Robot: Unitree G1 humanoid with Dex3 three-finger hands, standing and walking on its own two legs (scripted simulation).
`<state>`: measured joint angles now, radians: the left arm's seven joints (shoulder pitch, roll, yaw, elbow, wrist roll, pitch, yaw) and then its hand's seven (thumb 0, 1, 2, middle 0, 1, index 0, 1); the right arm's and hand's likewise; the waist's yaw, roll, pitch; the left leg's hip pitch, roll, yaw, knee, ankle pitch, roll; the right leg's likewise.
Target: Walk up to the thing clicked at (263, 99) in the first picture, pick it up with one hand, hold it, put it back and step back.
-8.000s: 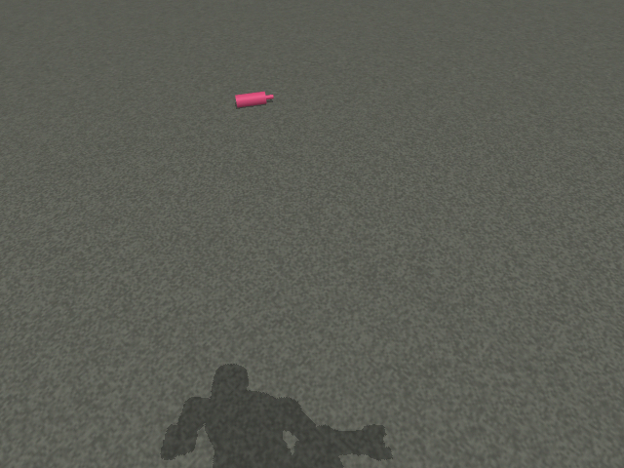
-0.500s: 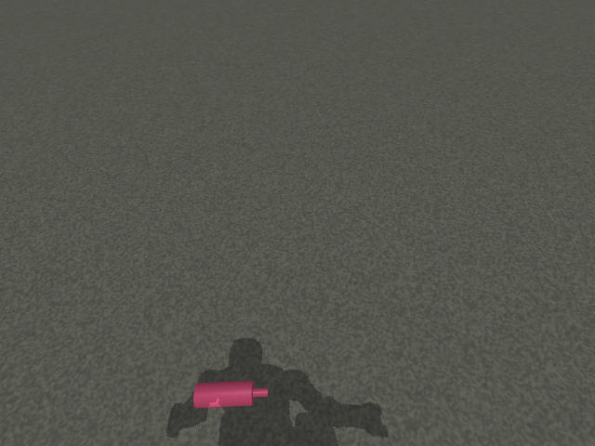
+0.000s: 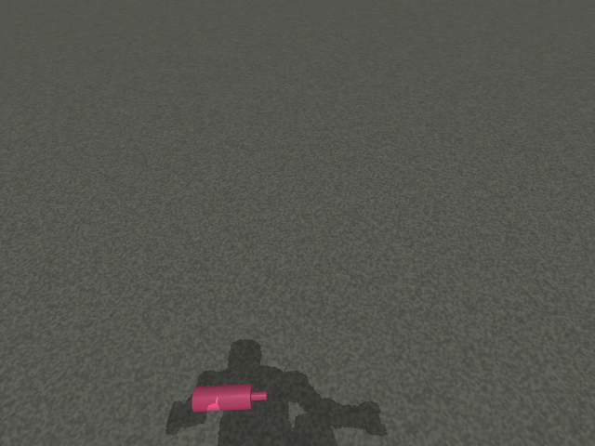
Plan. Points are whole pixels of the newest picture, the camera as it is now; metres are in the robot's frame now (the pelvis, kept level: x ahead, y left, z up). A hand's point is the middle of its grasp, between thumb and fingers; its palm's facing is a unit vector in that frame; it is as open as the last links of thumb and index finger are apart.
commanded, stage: stand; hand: left
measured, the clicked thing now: (230, 397) +0.39 +0.25 -0.75
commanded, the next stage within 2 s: none
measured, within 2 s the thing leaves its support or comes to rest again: neither
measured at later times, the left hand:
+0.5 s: hand out of the picture +0.07 +0.26 -0.16, palm faces -0.02 -0.94 -0.34, open 7.4 cm
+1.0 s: hand out of the picture +0.07 +0.25 -0.16, palm faces -0.02 -0.94 -0.34, open 7.4 cm
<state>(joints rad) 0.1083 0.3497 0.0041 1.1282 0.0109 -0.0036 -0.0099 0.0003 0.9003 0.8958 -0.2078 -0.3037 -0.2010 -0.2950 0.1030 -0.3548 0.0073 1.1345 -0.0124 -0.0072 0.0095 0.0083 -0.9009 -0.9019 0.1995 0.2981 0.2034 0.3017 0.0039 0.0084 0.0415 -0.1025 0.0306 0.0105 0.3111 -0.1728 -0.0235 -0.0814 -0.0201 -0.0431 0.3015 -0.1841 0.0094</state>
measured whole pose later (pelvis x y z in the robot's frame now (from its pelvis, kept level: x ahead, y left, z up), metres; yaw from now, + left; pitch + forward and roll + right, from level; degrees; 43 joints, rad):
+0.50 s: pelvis +0.00 +0.00 +0.00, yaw +0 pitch -2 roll +0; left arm 0.12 0.35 0.01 1.13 0.01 0.00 -0.01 0.00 0.90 0.90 -0.21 -0.30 -0.20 -0.29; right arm 0.11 -0.35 0.01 1.13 -0.01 -0.01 0.01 0.01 -0.90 -0.90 0.20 0.30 0.20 0.30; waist 0.01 0.01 0.04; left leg -0.10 0.03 0.01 0.31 -0.18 -0.02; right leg -0.08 -0.02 -0.04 0.30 -0.19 0.01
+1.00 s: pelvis +0.01 +0.00 +0.00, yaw +0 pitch -2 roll +0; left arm 0.13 0.35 0.00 1.13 0.01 0.00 -0.01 0.00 0.90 0.90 -0.21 -0.30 -0.20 -0.29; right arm 0.11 -0.36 0.01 1.13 -0.01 -0.01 0.01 0.01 -0.90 -0.90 0.20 0.30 0.20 0.30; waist 0.01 0.01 0.04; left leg -0.10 0.03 0.02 0.31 -0.18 -0.02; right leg -0.08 -0.02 -0.04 0.30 -0.19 0.01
